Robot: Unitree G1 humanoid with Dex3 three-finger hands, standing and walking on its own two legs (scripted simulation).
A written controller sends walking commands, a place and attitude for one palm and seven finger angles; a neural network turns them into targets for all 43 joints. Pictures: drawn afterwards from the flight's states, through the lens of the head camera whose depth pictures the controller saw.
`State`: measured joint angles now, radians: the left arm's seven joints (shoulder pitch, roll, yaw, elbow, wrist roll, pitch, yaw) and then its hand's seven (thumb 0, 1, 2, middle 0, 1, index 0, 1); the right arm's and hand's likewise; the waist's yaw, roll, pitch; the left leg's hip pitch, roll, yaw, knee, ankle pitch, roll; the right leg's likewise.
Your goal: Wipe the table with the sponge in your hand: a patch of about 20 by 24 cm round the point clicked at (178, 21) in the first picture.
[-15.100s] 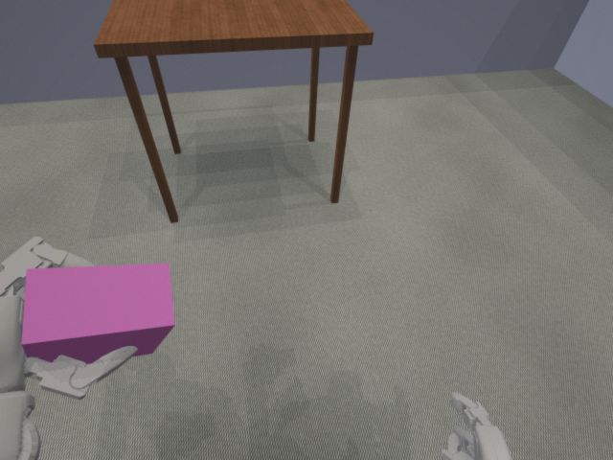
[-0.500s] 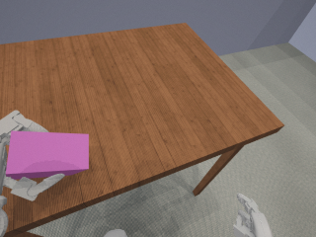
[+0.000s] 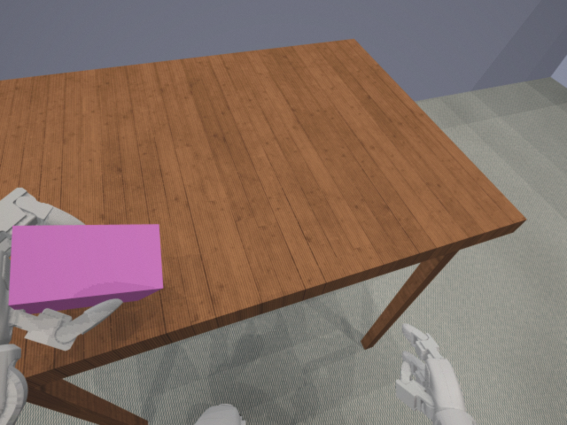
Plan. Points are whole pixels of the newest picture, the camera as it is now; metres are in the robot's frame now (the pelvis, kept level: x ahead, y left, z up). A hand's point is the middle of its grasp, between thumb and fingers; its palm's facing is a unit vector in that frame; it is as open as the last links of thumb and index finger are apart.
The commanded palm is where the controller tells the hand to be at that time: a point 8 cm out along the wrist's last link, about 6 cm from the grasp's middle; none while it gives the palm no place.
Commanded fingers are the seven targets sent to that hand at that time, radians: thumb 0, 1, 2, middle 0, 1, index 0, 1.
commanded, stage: look again from close up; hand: left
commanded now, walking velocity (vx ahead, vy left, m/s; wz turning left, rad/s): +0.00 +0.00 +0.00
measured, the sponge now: (108, 269) +0.24 +0.21 +0.15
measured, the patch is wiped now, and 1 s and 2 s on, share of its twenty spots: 0.00 0.00 0.00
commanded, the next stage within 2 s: come to a stop and stand still in 0.18 s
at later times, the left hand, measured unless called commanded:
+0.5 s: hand (75, 265) +0.23 +0.23 +0.17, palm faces +0.35 -0.82 -0.46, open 10.3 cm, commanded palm +0.16 +0.27 +0.18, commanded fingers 0.00 0.10 1.30 -1.20 -1.60 -1.20 -1.60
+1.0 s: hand (35, 253) +0.24 +0.28 +0.17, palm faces +0.43 -0.82 -0.39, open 10.3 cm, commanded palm +0.17 +0.29 +0.18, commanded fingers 0.00 0.10 1.30 -1.20 -1.60 -1.20 -1.60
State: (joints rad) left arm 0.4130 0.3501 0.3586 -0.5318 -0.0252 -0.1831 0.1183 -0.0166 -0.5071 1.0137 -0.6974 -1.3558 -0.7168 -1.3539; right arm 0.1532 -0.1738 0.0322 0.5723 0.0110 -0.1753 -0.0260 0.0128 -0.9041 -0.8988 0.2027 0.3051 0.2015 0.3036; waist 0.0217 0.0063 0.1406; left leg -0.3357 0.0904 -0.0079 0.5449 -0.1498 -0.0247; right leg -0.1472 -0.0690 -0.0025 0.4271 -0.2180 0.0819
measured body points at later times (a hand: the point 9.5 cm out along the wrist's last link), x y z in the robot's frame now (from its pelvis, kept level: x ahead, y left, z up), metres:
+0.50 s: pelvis +0.00 -0.01 +0.00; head +0.04 +0.00 +0.45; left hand +0.20 +0.27 +0.19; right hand +0.18 -0.24 -0.08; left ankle +0.09 +0.13 -0.73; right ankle +0.01 -0.19 -0.73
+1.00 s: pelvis +0.01 +0.01 +0.00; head +0.05 +0.05 +0.44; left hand +0.21 +0.32 +0.19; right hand +0.18 -0.20 -0.07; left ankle +0.09 +0.13 -0.73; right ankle +0.01 -0.19 -0.73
